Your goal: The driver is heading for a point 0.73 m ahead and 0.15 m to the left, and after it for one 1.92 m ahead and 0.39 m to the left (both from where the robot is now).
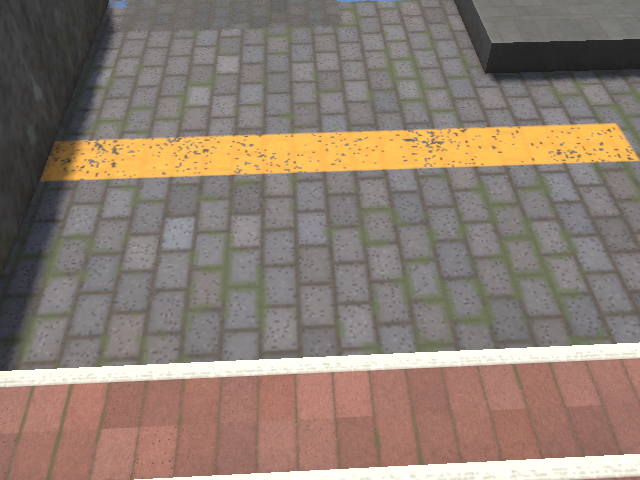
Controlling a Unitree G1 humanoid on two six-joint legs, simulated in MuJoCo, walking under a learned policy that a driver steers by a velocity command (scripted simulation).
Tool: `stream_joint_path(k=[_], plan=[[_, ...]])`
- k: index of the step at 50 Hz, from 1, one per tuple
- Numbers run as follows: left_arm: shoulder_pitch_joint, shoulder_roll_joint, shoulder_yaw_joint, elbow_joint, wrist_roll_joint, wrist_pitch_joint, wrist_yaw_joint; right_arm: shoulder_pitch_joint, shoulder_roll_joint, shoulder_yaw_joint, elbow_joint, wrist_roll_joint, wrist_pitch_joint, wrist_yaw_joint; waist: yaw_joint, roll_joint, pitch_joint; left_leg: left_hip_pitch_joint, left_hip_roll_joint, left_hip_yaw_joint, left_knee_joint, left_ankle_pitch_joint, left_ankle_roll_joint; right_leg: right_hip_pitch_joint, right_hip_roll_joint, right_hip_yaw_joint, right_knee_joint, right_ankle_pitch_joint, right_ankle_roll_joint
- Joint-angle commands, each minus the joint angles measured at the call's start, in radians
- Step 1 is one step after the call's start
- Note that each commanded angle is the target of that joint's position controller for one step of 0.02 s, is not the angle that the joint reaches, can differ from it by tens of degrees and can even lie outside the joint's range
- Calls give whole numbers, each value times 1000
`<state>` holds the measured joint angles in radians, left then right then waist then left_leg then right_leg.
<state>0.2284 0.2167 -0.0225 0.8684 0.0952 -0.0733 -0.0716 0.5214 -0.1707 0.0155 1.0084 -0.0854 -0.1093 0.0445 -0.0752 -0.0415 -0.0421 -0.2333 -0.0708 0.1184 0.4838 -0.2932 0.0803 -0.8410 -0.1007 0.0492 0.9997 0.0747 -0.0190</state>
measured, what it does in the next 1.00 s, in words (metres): goes down, turning left: right foot 0.12 m lower, then left foot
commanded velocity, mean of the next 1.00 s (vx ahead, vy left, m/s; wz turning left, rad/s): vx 0.50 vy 0.00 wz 0.35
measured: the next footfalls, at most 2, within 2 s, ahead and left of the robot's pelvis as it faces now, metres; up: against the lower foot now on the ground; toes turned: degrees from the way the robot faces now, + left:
right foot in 0.36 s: +0.40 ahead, -0.19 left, -0.12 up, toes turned -1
left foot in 0.90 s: +0.53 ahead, +0.11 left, -0.12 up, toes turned +26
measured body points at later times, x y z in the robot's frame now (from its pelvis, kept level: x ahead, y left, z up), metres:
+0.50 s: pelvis +0.31 -0.09 -0.12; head +0.32 -0.10 +0.33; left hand +0.43 +0.14 -0.24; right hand +0.22 -0.30 -0.27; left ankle +0.15 +0.04 -0.63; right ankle +0.36 -0.19 -0.85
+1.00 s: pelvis +0.52 +0.00 -0.14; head +0.52 +0.00 +0.31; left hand +0.42 +0.21 -0.29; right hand +0.73 -0.17 -0.26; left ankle +0.49 +0.10 -0.85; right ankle +0.43 -0.19 -0.78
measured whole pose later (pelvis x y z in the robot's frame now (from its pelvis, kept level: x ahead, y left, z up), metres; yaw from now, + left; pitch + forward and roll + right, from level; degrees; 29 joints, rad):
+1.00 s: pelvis +0.52 +0.00 -0.14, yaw +25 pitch -1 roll +1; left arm 0.41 0.19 0.04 0.99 0.07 -0.10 -0.04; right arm 0.21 -0.19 -0.06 0.88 -0.07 -0.15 0.03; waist 0.01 -0.02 0.00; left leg -0.35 -0.03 0.04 0.75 -0.38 0.04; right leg -0.20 -0.12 -0.06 1.12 -0.55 -0.01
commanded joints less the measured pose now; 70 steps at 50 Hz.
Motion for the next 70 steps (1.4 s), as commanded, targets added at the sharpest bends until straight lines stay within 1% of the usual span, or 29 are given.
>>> stream_joint_path(k=[1,6,10,16,18,20,21,22,24,27,29,35,43,46,47,48,50,54,56,58,62,63,64,65,66,67,68,69,70], plan=[[12,35,9,-55,12,-6,-25,-71,-127,-23,-56,-10,-21,17,88,77,63,-195,273,-211,-175,367,205,207,30,-30,-5,116,-16],[-252,-12,4,-127,-10,6,17,353,-11,-1,127,-13,-11,-46,-97,95,144,522,382,-421,-23,221,226,-443,-40,87,-350,215,18],[-329,-7,-8,-157,-10,17,-22,195,-4,20,89,-15,3,2,-60,81,220,-106,268,-297,-80,17,193,199,-8,-31,-376,330,-26],[-409,32,-4,-145,-8,11,-6,244,-98,-33,116,25,22,-41,-116,74,198,125,232,-346,166,131,104,369,4,-34,-712,179,1],[-134,145,54,-48,-47,-19,20,247,-97,-35,113,-21,42,-8,23,34,37,-12,169,-267,421,352,17,844,-2,-107,-681,375,-72],[427,230,98,72,-23,-27,8,478,132,28,153,-14,35,46,136,-270,-539,-417,65,-142,1213,-503,-109,1740,-364,136,-224,1057,-402],[502,194,94,112,-8,-13,-7,259,9,0,64,27,26,79,236,-170,-450,-649,42,-160,1421,-535,-105,1648,-425,333,-398,641,-406],[381,203,108,109,-19,2,9,41,-25,-26,11,55,21,71,214,-86,-144,-805,103,-132,1414,-414,-81,1340,-363,219,-508,316,-290],[219,104,74,70,-21,13,19,-24,-46,-46,-9,34,6,40,127,16,-27,-667,179,-165,1230,-220,-55,896,-335,125,-607,193,-273],[123,-43,44,56,-11,-18,52,-64,110,-13,-46,7,10,13,13,-1,79,-510,241,-242,1001,5,31,543,-298,47,-746,52,-253],[99,-49,42,48,-27,-54,75,-100,92,-17,-44,0,4,33,17,29,102,-454,239,-231,606,280,44,518,-230,-73,-823,62,-243],[207,44,46,133,28,-62,58,-232,10,-22,-125,13,29,71,22,50,116,-423,219,-217,496,456,13,652,-236,-207,-753,239,-222],[320,132,71,166,-5,-62,103,-497,-77,-62,-279,5,25,38,111,-31,159,-330,124,-37,378,33,22,856,-248,-295,-626,342,-157],[270,166,99,135,3,-50,82,-201,-215,-138,-185,40,-19,-9,-12,19,2,292,0,5,240,306,100,554,-142,-375,-169,417,-68],[250,76,75,91,29,-54,53,12,-257,-151,-122,19,-25,-40,-87,184,-157,671,157,-284,169,400,264,233,-14,-332,146,-168,16],[79,49,71,1,-22,-65,3,218,-240,-131,-47,6,-29,-41,-160,187,-190,753,328,-655,-57,360,349,17,116,-172,358,-738,11],[-203,44,85,-122,-51,-55,14,68,-137,-111,-31,37,-51,-19,-117,97,117,367,344,-640,-108,123,272,-65,31,20,256,-642,-28],[-20,-47,66,-96,13,-24,71,-218,-12,-43,-123,52,-34,1,105,54,101,-227,193,-370,-15,241,195,345,45,19,22,-304,-48],[82,3,80,-62,-29,-39,73,-346,-93,-53,-201,29,-34,-21,146,100,64,-532,31,-199,77,20,93,667,98,-27,-282,165,-12],[50,-3,68,-65,-54,-29,63,-236,-142,-64,-176,-1,-31,-23,111,53,95,-632,62,-234,135,-139,89,767,103,-78,-337,339,71],[-61,69,75,-68,-25,6,49,25,-79,-30,-87,74,-12,-22,20,47,174,-290,204,-453,344,-119,93,597,6,-30,-702,305,67],[-40,88,88,-61,-45,0,45,21,-113,-26,-78,72,10,-9,34,44,149,-266,211,-464,406,-37,73,672,13,-52,-768,323,22],[44,55,87,-18,-117,0,28,18,-154,-81,-87,102,66,-79,47,85,52,-238,33,-234,625,42,73,816,28,-58,-758,531,5],[244,141,103,49,-93,-7,26,84,-118,-79,-104,140,81,-99,83,-117,-114,-493,-34,-117,1007,-415,1,1224,-162,59,-484,1215,-93],[280,279,133,13,-86,-22,1,262,47,13,-96,7,65,18,85,-403,-493,-623,-8,-181,1442,-642,-147,1532,-323,278,-396,1017,-441],[224,215,131,-14,-20,-19,0,77,-59,-27,-131,20,74,29,150,-58,-332,-809,-7,-193,1538,-580,-165,1377,-299,335,-431,971,-409],[106,243,129,-59,-13,-15,-8,-12,-102,-35,-199,44,68,20,119,-35,-232,-921,50,-209,1491,-473,-204,1250,-350,419,-481,589,-399],[-28,144,94,-103,-22,-17,-6,-94,-142,-49,-208,40,56,2,72,107,-125,-833,133,-247,1266,-312,-209,956,-288,378,-555,334,-343],[-92,116,76,-122,-53,-20,-8,-128,-127,-45,-217,29,46,-30,10,62,-60,-638,171,-245,1177,-280,-201,661,-222,304,-606,295,-333]])
Velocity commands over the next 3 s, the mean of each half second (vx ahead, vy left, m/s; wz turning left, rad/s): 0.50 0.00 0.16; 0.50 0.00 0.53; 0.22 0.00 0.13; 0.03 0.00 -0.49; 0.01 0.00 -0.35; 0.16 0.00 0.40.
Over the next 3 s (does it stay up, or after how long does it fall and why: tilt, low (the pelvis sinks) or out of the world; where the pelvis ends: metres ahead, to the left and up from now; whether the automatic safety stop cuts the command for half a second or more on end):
stays up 0.86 0.11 -0.26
